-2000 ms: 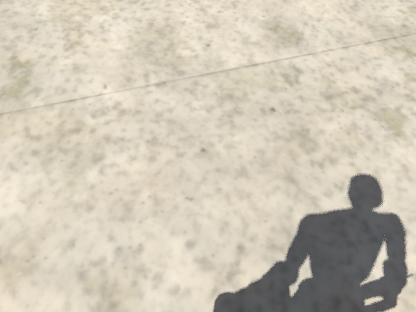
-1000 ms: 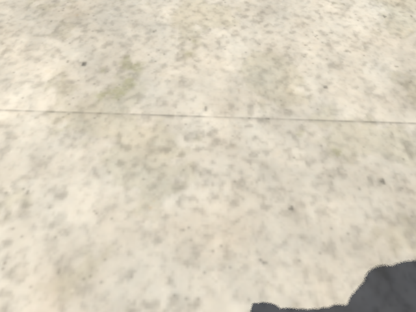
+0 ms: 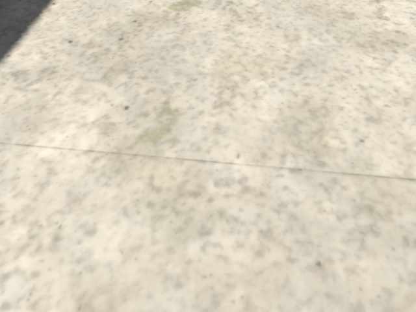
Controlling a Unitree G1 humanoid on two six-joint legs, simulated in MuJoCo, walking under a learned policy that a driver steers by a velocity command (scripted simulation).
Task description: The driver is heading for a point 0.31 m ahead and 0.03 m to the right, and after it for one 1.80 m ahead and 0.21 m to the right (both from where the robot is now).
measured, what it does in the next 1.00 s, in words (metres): walks ahead: left foot, then right foot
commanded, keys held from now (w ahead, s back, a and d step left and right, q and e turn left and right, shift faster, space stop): w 0.26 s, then no key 0.74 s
